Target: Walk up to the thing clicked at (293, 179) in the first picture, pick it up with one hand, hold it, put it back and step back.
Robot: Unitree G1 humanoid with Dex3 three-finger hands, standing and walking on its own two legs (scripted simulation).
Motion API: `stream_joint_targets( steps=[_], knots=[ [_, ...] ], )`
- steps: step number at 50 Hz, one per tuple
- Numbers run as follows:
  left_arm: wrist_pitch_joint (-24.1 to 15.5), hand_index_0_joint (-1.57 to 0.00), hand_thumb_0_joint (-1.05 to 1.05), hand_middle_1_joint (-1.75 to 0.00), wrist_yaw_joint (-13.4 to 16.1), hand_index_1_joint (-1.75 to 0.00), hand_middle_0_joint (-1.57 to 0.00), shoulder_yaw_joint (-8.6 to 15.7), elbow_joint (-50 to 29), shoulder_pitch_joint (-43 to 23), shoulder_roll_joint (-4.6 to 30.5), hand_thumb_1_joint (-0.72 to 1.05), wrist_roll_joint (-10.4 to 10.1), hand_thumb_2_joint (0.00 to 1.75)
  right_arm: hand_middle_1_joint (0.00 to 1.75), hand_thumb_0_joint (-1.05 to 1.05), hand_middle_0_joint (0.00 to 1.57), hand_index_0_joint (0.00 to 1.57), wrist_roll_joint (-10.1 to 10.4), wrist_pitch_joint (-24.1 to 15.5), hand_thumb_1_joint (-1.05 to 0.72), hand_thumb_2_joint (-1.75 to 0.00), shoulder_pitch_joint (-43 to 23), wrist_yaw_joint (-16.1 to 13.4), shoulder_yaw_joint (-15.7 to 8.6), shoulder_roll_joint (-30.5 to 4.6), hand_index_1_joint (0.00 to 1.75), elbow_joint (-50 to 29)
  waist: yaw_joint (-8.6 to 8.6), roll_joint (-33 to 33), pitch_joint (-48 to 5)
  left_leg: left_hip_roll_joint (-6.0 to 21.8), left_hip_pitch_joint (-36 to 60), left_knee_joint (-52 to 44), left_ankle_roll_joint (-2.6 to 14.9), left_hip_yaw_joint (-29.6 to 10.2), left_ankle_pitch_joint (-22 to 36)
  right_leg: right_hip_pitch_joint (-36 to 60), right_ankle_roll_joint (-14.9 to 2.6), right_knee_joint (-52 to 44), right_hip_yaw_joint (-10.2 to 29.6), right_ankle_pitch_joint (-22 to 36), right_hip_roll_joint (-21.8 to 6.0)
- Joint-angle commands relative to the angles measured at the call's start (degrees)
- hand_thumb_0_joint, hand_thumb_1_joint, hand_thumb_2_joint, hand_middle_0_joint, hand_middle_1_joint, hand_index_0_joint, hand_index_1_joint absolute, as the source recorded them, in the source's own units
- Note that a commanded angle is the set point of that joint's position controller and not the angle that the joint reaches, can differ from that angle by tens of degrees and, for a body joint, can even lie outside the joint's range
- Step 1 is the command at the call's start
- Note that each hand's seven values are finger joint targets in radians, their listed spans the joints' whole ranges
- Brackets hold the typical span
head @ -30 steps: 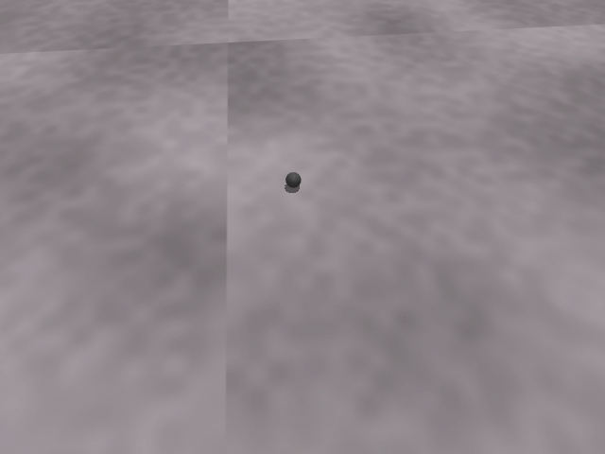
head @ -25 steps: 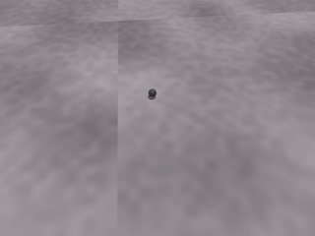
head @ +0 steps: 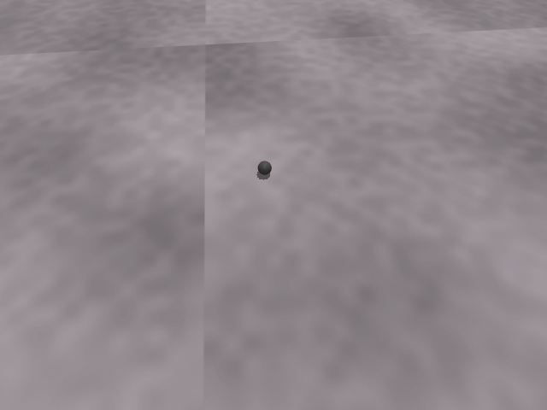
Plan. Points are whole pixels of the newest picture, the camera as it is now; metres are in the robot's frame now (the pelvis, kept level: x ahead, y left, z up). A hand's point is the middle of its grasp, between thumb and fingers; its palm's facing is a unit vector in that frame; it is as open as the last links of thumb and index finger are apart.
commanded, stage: stand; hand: left
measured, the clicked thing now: (264, 167) +1.37 +0.06 -0.75
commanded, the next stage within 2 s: walk up in 0.52 s
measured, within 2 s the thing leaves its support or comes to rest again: neither
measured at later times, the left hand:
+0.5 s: hand out of the picture +0.06 +0.25 -0.16, palm faces -0.02 -0.94 -0.34, open 7.4 cm
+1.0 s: hand (153, 405) +0.17 +0.20 -0.14, palm faces -0.06 -0.92 -0.40, open 7.4 cm
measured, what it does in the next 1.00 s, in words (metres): walks ahead: right foot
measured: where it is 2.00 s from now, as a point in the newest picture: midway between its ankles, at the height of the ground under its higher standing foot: (307, 310)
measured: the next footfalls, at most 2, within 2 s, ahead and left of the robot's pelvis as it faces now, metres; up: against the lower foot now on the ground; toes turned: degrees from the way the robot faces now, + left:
right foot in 0.82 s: +0.13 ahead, -0.19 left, +0.00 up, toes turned -7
left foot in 1.22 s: +0.41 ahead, +0.04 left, +0.00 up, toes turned -1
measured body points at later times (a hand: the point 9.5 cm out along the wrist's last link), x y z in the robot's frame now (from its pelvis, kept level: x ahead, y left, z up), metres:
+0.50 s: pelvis +0.00 +0.00 +0.00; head +0.01 +0.00 +0.45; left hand +0.07 +0.30 -0.13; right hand +0.07 -0.30 -0.13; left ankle +0.00 +0.13 -0.75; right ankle -0.01 -0.12 -0.75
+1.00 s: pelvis +0.12 -0.08 -0.01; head +0.11 -0.09 +0.44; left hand +0.17 +0.25 -0.12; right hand +0.16 -0.41 -0.13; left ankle +0.13 +0.05 -0.69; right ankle +0.09 -0.19 -0.75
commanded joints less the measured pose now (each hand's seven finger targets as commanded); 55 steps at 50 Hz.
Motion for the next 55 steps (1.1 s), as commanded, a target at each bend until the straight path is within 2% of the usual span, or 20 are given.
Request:
stream_joint_targets(
  steps=[1, 25, 26, 27, 29, 30, 31, 32, 35, 36, 38, 39, 40, 41, 42, 43, 44, 48, 53, 55],
  knots=[
    [-1.40, -0.20, 0.00, -0.30, 0.56, -0.30, -0.20, 2.46, -3.09, -1.64, 11.89, 0.90, 0.07, 0.90, 0.30, 0.00, 0.20, 0.20, -0.17, -1.35, -0.90, -0.90, -1.66, -0.84, -2.58, -11.97, 0.30, -2.87, -0.06, 0.25, -3.81, 6.31, 0.04, -2.83, 1.84, -5.01, 9.04, 0.39, -1.16, -3.41, 5.46, 9.34, -6.91],
    [-1.43, -0.20, 0.00, -0.30, 0.52, -0.30, -0.20, 2.35, -2.85, -0.98, 12.04, 0.90, 0.12, 0.90, 0.30, 0.00, 0.20, 0.20, -0.25, -1.16, -0.90, -0.90, -0.94, -0.70, -2.49, -11.96, 0.30, -2.42, -0.19, -0.09, -3.80, 6.36, 0.05, -3.31, 1.94, -5.16, 6.94, 0.06, -1.33, -4.17, 5.88, 7.37, -7.09],
    [-1.72, -0.20, 0.00, -0.30, -1.47, -0.30, -0.20, 6.58, -7.08, 2.50, 17.59, 0.90, 1.60, 0.90, 0.30, 0.00, 0.20, 0.20, -1.81, -2.55, -0.90, -0.90, 2.88, 0.31, -6.55, -18.27, 0.30, -6.08, -0.74, -1.24, -9.91, 5.04, 2.44, 2.13, 6.03, -5.22, -22.73, -2.14, -3.49, 0.22, 7.68, -21.32, -3.97],
    [-1.57, -0.20, 0.00, -0.30, -2.16, -0.30, -0.20, 6.62, -6.97, 0.85, 17.15, 0.90, 2.02, 0.90, 0.30, 0.00, 0.20, 0.20, -2.31, -2.78, -0.90, -0.90, 3.61, 0.78, -7.17, -18.60, 0.30, -5.24, -1.51, 0.14, -4.69, 5.73, -0.06, 1.73, 6.62, -7.16, -30.85, -10.27, -3.90, 2.95, 8.63, -28.91, -4.24],
    [-1.32, -0.20, 0.00, -0.30, -3.04, -0.30, -0.20, 6.46, -9.33, -3.01, 14.06, 0.90, 2.22, 0.90, 0.30, 0.00, 0.20, 0.20, -2.32, -2.90, -0.90, -0.90, 6.60, 1.18, -7.99, -19.11, 0.30, -5.65, -3.74, 5.42, 0.67, 11.53, 2.58, -4.93, 9.81, -14.69, -36.87, -22.95, -2.65, 12.19, 4.88, -24.83, -1.69],
    [-1.38, -0.20, 0.00, -0.30, -3.24, -0.30, -0.20, 6.54, -10.87, -5.26, 13.26, 0.90, 2.17, 0.90, 0.30, 0.00, 0.20, 0.20, -2.42, -3.26, -0.90, -0.90, 7.70, 1.15, -8.98, -20.48, 0.30, -6.17, -5.07, 9.59, 4.58, 18.93, 2.72, -11.14, 13.33, -22.36, -34.95, -28.49, -1.50, 23.82, 1.23, -15.12, -0.12],
    [-1.53, -0.20, 0.00, -0.30, -3.16, -0.30, -0.20, 6.80, -11.99, -5.45, 13.62, 0.90, 2.22, 0.90, 0.30, 0.00, 0.20, 0.20, -2.65, -4.00, -0.90, -0.90, 6.75, 0.91, -9.53, -21.51, 0.30, -6.96, -4.48, 7.91, 5.61, 23.61, 3.93, -12.87, 15.71, -26.48, -29.00, -31.92, -1.38, 28.33, 5.69, -15.22, -3.28],
    [-1.91, -0.20, 0.00, -0.30, -3.46, -0.30, -0.20, 6.62, -12.57, -4.27, 14.19, 0.90, 1.77, 0.90, 0.30, 0.00, 0.20, 0.20, -2.50, -4.42, -0.90, -0.90, 5.89, 0.85, -9.88, -21.48, 0.30, -7.96, -3.41, 6.14, 4.61, 24.18, 7.38, -12.31, 16.10, -25.55, -23.82, -31.57, -1.53, 25.86, 7.14, -15.28, -5.57],
    [-2.11, -0.20, 0.00, -0.30, -4.96, -0.30, -0.20, 7.01, -12.41, -0.34, 14.74, 0.90, 1.76, 0.90, 0.30, 0.00, 0.20, 0.20, -2.86, -4.43, -0.90, -0.90, 3.73, 1.35, -9.49, -19.38, 0.30, -10.73, -1.79, 7.01, 0.32, 17.46, 5.24, -10.78, 13.37, -14.77, -23.59, -25.25, -0.31, 23.78, 3.66, -15.68, -4.75],
    [-1.91, -0.20, 0.00, -0.30, -5.38, -0.30, -0.20, 7.16, -12.51, 1.77, 13.90, 0.90, 1.47, 0.90, 0.30, 0.00, 0.20, 0.20, -2.91, -4.32, -0.90, -0.90, 1.15, 1.60, -9.95, -20.68, 0.30, -11.61, -0.19, 11.13, 1.05, 17.47, -0.08, -10.49, 12.48, -12.32, -24.05, -19.18, -0.68, 21.00, 2.93, -14.75, -5.30],
    [-2.10, -0.20, 0.00, -0.30, -5.16, -0.30, -0.20, 7.70, -10.40, 8.73, 13.88, 0.90, 1.21, 0.90, 0.30, 0.00, 0.20, 0.20, -2.79, -3.68, -0.90, -0.90, -4.64, 1.94, -9.57, -19.49, 0.30, -13.34, 4.21, 11.46, 0.12, 12.77, -8.42, -4.24, 9.75, -3.82, -20.31, -5.24, -1.25, 11.87, 0.12, -6.50, -4.27],
    [-2.34, -0.20, 0.00, -0.30, -4.72, -0.30, -0.20, 8.20, -8.52, 13.61, 14.29, 0.90, 1.37, 0.90, 0.30, 0.00, 0.20, 0.20, -2.89, -3.24, -0.90, -0.90, -5.45, 2.13, -9.09, -17.75, 0.30, -13.97, 6.20, 6.82, -2.01, 8.74, -10.77, 3.73, 8.44, 1.34, -19.55, 1.86, -0.25, 7.74, -3.96, -0.70, -1.20],
    [-2.72, -0.20, 0.00, -0.30, -3.92, -0.30, -0.20, 9.46, -6.01, 20.61, 16.41, 0.90, 1.60, 0.90, 0.30, 0.00, 0.20, 0.20, -3.00, -2.85, -0.90, -0.90, -3.44, 2.15, -8.19, -14.91, 0.30, -14.07, 8.58, -2.57, -5.59, 5.06, -17.11, 18.15, 7.01, 4.61, -20.50, 12.73, -0.13, 7.47, -2.62, -1.62, 0.48],
    [-3.04, -0.20, 0.00, -0.30, -2.92, -0.30, -0.20, 10.88, -5.77, 25.01, 21.16, 0.90, 2.29, 0.90, 0.30, 0.00, 0.20, 0.20, -2.55, -2.80, -0.90, -0.90, -1.32, 2.17, -6.70, -10.51, 0.30, -15.05, 10.89, -18.12, -5.36, -0.19, -30.30, 34.88, 4.91, 7.61, -25.28, 19.80, -2.59, 1.30, 10.03, -14.11, -5.08],
    [-3.57, -0.20, 0.00, -0.30, -2.29, -0.30, -0.20, 10.99, -9.32, 20.73, 23.26, 0.90, 2.75, 0.90, 0.30, 0.00, 0.20, 0.20, -1.75, -2.28, -0.90, -0.90, 1.16, 2.27, -6.11, -9.84, 0.30, -15.37, 8.22, -18.99, -3.19, -1.93, -35.93, 43.88, 2.49, 1.57, -24.12, 13.81, -6.21, -8.06, 30.98, -33.00, -15.92],
    [-3.64, -0.20, 0.00, -0.30, -2.46, -0.30, -0.20, 10.56, -12.31, 13.75, 24.57, 0.90, 2.06, 0.90, 0.30, 0.00, 0.20, 0.20, -1.54, -2.06, -0.90, -0.90, 2.05, 2.28, -7.28, -14.61, 0.30, -15.13, 5.12, -11.86, -0.30, 0.94, -33.30, 44.53, 2.17, -1.69, -19.60, 5.43, -11.22, -15.05, 40.39, -41.84, -21.97],
    [-3.77, -0.20, 0.00, -0.30, -2.46, -0.30, -0.20, 10.16, -13.59, 9.88, 25.40, 0.90, 1.42, 0.90, 0.30, 0.00, 0.20, 0.20, -1.74, -2.35, -0.90, -0.90, 0.63, 2.36, -8.10, -17.50, 0.30, -14.84, 3.68, -9.43, 5.20, 4.42, -31.86, 44.32, 2.18, -3.58, -16.63, -2.01, -14.09, -15.55, 40.84, -40.68, -22.34],
    [-4.78, -0.20, 0.00, -0.30, -2.21, -0.30, -0.20, 8.29, -14.09, 8.45, 19.46, 0.90, 0.00, 0.90, 0.30, 0.00, 0.20, 0.20, -0.96, -2.84, -0.90, -0.90, 6.83, 3.14, -7.53, -16.41, 0.30, -11.79, 0.19, -5.25, 5.57, 7.30, -27.03, 38.97, 2.50, -3.44, -7.11, -3.36, -11.14, -10.54, 19.94, -17.81, -14.31],
    [-5.73, -0.20, 0.00, -0.30, -2.18, -0.30, -0.20, 7.97, -15.34, 11.41, 19.27, 0.90, -0.22, 0.90, 0.30, 0.00, 0.20, 0.20, -1.64, -2.82, -0.90, -0.90, 2.51, 4.42, -7.48, -14.86, 0.30, -15.42, 2.11, -4.53, 4.93, 7.07, -26.21, 25.39, 0.62, -0.04, -3.64, -1.24, -12.37, -8.97, 11.97, -6.90, -12.02],
    [-5.74, -0.20, 0.00, -0.30, -2.19, -0.30, -0.20, 7.96, -15.98, 12.69, 19.54, 0.90, 0.02, 0.90, 0.30, 0.00, 0.20, 0.20, -1.76, -3.29, -0.90, -0.90, -1.18, 4.46, -7.35, -14.25, 0.30, -17.52, 3.14, -4.58, 3.83, 6.84, -24.37, 19.35, 0.69, 0.58, -1.28, 0.28, -11.62, -5.90, 10.06, 2.56, -11.97]
  ],
)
